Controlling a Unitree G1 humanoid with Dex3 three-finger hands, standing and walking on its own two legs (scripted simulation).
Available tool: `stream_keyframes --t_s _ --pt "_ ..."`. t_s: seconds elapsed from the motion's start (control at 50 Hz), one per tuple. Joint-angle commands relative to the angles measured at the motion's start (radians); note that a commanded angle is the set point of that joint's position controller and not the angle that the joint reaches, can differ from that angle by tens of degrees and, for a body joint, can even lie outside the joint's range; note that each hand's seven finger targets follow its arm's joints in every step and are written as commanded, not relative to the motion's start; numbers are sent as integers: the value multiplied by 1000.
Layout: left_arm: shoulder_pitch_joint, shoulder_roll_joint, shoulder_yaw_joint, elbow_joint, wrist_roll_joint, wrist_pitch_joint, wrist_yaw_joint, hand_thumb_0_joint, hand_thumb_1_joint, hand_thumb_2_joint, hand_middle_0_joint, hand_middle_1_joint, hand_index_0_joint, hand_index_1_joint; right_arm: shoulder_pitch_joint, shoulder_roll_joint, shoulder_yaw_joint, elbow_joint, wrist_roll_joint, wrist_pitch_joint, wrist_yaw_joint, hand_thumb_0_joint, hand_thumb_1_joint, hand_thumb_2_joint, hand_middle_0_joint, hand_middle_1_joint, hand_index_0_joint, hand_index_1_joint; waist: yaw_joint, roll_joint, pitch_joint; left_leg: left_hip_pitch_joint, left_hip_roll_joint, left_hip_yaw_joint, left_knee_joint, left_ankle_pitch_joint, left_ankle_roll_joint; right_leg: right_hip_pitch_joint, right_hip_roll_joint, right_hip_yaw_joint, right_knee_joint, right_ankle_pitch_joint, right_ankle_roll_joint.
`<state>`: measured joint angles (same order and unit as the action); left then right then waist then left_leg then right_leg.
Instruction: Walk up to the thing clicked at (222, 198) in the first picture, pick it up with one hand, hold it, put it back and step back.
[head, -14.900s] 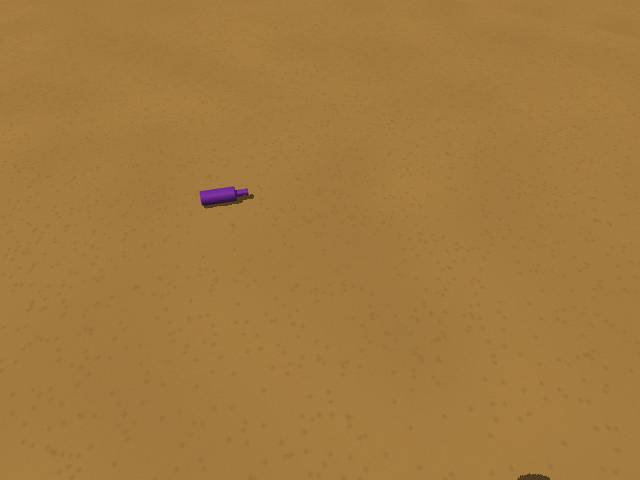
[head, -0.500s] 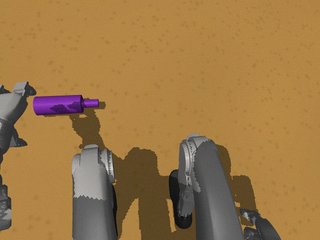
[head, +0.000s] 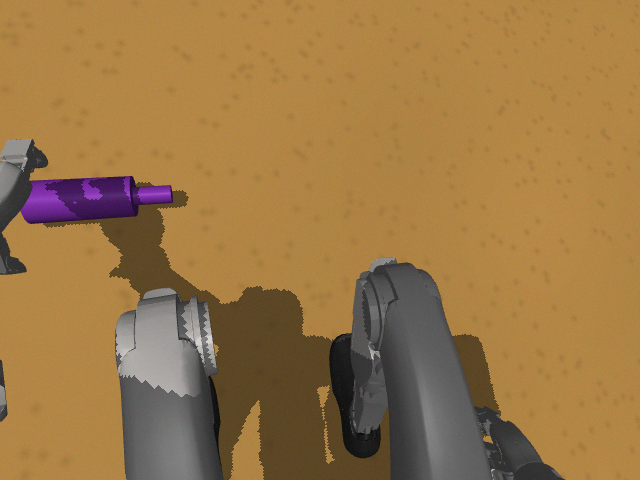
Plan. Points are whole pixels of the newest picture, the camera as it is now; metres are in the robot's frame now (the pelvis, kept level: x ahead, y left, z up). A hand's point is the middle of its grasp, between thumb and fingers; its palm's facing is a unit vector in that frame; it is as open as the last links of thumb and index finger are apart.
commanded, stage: rise first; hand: left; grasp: from above
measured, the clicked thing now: (103, 198) +0.50 +0.27 -0.30
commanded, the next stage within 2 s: none
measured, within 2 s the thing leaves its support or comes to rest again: neither
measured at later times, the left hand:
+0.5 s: hand (21, 217) +0.43 +0.33 -0.18, palm faces -0.46 -0.07 -0.88, open 14.1 cm
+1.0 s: hand (26, 208) +0.45 +0.33 -0.19, palm faces -0.46 -0.07 -0.89, open 14.2 cm
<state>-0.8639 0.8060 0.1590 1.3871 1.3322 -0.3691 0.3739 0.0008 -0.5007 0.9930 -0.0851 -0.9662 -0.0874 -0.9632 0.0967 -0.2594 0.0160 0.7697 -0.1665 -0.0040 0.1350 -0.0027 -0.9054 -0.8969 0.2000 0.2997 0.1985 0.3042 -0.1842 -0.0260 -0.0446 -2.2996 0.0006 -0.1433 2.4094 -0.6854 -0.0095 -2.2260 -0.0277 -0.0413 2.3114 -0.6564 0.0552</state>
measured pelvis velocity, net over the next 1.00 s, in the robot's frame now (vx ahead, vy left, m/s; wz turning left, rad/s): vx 0.00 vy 0.00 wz -0.03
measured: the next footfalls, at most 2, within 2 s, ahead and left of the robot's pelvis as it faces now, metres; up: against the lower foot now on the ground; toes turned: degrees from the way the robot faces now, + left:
none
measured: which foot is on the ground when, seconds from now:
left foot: down 0.00-1.00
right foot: down 0.00-1.00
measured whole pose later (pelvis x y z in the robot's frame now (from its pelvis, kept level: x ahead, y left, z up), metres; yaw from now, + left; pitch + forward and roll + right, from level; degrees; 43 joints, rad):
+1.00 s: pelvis +0.00 +0.00 -0.02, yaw -2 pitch +32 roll -10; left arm -0.94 0.88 0.17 1.48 1.34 -0.35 0.41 0.00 -0.55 1.04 -0.08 -1.00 -0.07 -1.01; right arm 0.10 -0.28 0.07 0.76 -0.20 -0.02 0.15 0.00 -0.91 -0.90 0.20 0.30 0.20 0.30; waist -0.24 -0.04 0.00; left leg -2.35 0.00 -0.17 2.48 -0.70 -0.01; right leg -2.26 -0.02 -0.06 2.36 -0.66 0.06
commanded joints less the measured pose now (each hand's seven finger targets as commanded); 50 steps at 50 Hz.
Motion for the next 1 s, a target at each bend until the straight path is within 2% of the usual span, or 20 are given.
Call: stream_keyframes --t_s 0.0,0.06,0.08,0.14,0.34,0.4,0.44,0.46,0.56,0.58,0.6,0.62,0.64,0.66,0.7,0.88,0.92,0.94,0.96,0.98 --pt "-263 290 44 -142 -19 4 42 0 -545 1011 -66 -986 -64 -987 201 -255 -75 -17 -8 -9 -13 0 -905 -902 200 300 200 300 9 294 -669 542 -20 107 -266 159 37 269 37 -102 -212 149 -83" --pt "-273 307 53 -145 -19 10 44 0 -534 1001 -63 -993 -66 -989 206 -263 -73 -18 -10 -9 -9 0 -904 -902 200 300 200 300 -1 312 -686 556 -18 104 -253 193 35 272 38 -107 -196 183 -80" --pt "-261 304 51 -143 -20 12 46 0 -522 989 -64 -1004 -71 -995 204 -261 -74 -18 -9 -8 -10 0 -903 -901 200 300 200 300 6 306 -692 550 -17 103 -252 196 33 271 40 -107 -192 184 -84" --pt "-273 289 44 -131 -29 13 45 0 -525 990 -66 -1002 -71 -995 210 -263 -68 -19 -13 -9 -7 0 -905 -902 200 300 200 300 -11 297 -665 536 -17 100 -247 195 36 264 38 -110 -193 186 -80" --pt "-277 310 50 -108 -29 8 55 0 -532 1000 -60 -1014 -65 -1007 201 -269 -57 -20 -14 -12 -4 0 -902 -901 200 300 200 300 -12 298 -643 500 -19 99 -237 147 36 248 41 -111 -188 148 -81" --pt "-287 311 41 -101 -20 1 59 0 -532 1001 -61 -1017 -67 -1010 199 -274 -55 -20 -15 -11 -1 0 -902 -901 200 300 200 300 -17 321 -656 522 -17 91 -233 165 32 231 43 -116 -173 162 -83" --pt "-282 309 51 -106 -23 0 67 0 -527 996 -63 -1018 -70 -1009 210 -276 -53 -17 -16 -11 0 0 -903 -901 200 300 200 300 -19 327 -654 533 -18 89 -233 193 30 240 39 -117 -167 182 -77" --pt "-273 300 40 -84 -18 1 66 0 -535 1004 -63 -1015 -67 -1010 204 -271 -53 -15 -15 -12 0 0 -903 -901 200 300 200 300 -21 311 -647 518 -19 92 -225 182 32 236 44 -115 -170 176 -82" --pt "-287 318 53 -85 -16 1 74 0 -542 1008 -62 -1020 -65 -1016 217 -275 -48 -10 -26 -13 3 0 -905 -903 200 300 200 300 -30 302 -651 512 -18 101 -203 208 37 271 41 -109 -175 204 -75" --pt "-295 318 52 -90 -13 -2 76 0 -611 1088 -70 -965 -33 -1003 218 -276 -48 -11 -26 -12 3 0 -909 -903 200 300 200 300 -36 309 -660 512 -18 96 -207 207 35 269 43 -113 -172 203 -76" --pt "-294 314 43 -72 -18 2 76 0 -575 1039 -67 -1004 -55 -1015 213 -272 -45 -9 -24 -15 5 0 -909 -904 200 300 200 300 -33 310 -636 501 -19 97 -209 186 35 252 43 -112 -171 184 -81" --pt "-304 322 49 -82 -16 2 78 0 -574 1041 -64 -1007 -53 -1018 214 -275 -46 -12 -27 -16 5 0 -908 -904 200 300 200 300 -38 312 -645 506 -18 98 -205 189 37 264 43 -114 -177 190 -77" --pt "-312 332 56 -86 -12 3 83 0 -570 1041 -66 -1003 -55 -1014 212 -277 -43 -11 -26 -15 3 0 -907 -903 200 300 200 300 -28 307 -660 509 -17 97 -206 185 35 262 45 -115 -176 185 -79" --pt "-313 330 50 -64 -11 5 85 0 -571 1040 -71 -995 -58 -1008 211 -276 -41 -11 -27 -16 5 0 -908 -904 199 300 200 300 -39 306 -648 493 -18 98 -201 175 36 259 46 -114 -173 177 -80" --pt "-323 333 53 -59 -12 6 89 0 -571 1040 -66 -1004 -55 -1016 209 -278 -39 -10 -30 -19 5 0 -908 -904 200 300 200 300 -39 309 -638 488 -18 96 -206 161 36 250 46 -117 -171 167 -79" --pt "-324 348 37 -27 -8 17 73 0 -569 1034 -66 -1011 -57 -1020 206 -282 -26 -12 -30 -22 4 0 -909 -904 199 300 200 300 -46 321 -619 479 -19 94 -199 170 35 246 46 -120 -166 177 -79" --pt "-339 344 30 -33 -12 16 67 0 -578 1046 -68 -1000 -54 -1015 212 -283 -23 -12 -31 -21 5 0 -909 -904 200 300 200 300 -57 302 -614 467 -19 91 -192 165 38 252 47 -121 -168 176 -78" --pt "-346 363 41 -50 -11 13 67 0 -574 1044 -68 -1003 -55 -1016 216 -287 -21 -13 -33 -20 4 0 -908 -904 199 300 200 300 -59 311 -627 477 -18 92 -189 182 38 265 46 -119 -168 195 -76" --pt "-338 379 52 -49 -13 14 66 0 -566 1034 -71 -1004 -60 -1014 214 -289 -19 -14 -32 -20 5 0 -909 -904 200 300 200 300 -46 328 -631 491 -17 91 -192 186 35 260 45 -120 -161 192 -77" --pt "-335 375 49 -53 -11 12 65 0 -566 1036 -71 -1003 -60 -1014 211 -287 -17 -16 -35 -19 5 0 -908 -904 200 300 200 300 -46 340 -636 486 -18 92 -193 181 33 262 46 -121 -161 190 -78"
